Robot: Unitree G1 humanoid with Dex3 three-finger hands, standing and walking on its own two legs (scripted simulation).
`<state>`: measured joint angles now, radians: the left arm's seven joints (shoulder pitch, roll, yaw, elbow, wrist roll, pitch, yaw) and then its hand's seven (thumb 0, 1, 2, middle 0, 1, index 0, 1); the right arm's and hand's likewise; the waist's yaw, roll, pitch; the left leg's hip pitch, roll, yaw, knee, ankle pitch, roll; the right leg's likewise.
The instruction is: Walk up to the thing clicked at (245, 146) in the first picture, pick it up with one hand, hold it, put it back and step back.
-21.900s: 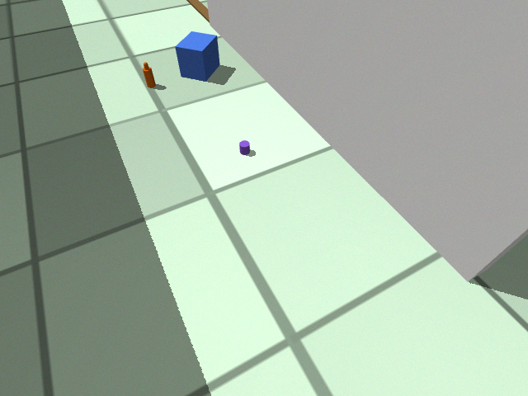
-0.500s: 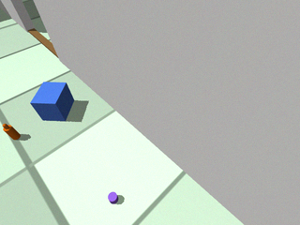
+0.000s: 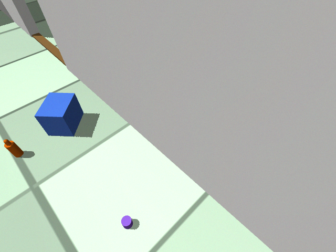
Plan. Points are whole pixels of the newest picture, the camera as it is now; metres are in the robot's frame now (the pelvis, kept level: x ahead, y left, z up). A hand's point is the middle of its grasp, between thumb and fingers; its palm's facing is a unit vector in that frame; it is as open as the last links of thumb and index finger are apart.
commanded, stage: stand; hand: left
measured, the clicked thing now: (127, 222) +0.39 +0.24 -0.75
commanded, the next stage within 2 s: walk up in 0.16 s
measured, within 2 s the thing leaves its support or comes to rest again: neither
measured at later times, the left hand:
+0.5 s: hand out of the picture +0.08 +0.31 -0.19, palm faces -0.02 -0.93 -0.37, open 7.3 cm
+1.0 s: hand out of the picture -0.07 +0.28 -0.17, palm faces -0.09 -0.91 -0.40, open 7.3 cm
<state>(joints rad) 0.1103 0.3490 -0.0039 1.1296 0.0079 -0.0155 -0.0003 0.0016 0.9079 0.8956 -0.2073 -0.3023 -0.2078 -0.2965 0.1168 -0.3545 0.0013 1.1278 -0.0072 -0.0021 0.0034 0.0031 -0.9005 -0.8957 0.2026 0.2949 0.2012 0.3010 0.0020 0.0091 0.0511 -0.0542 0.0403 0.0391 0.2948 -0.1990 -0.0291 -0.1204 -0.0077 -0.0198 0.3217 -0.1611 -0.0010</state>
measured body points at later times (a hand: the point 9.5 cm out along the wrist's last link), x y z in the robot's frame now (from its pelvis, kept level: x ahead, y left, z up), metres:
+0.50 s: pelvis -0.07 +0.04 -0.03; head +0.00 +0.06 +0.41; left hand +0.08 +0.35 -0.16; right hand +0.01 -0.29 -0.14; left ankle -0.09 +0.15 -0.75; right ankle +0.01 -0.11 -0.74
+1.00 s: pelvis -0.18 +0.02 -0.03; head -0.13 +0.01 +0.42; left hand -0.06 +0.33 -0.14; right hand -0.08 -0.31 -0.15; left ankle -0.12 +0.15 -0.72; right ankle -0.19 -0.10 -0.75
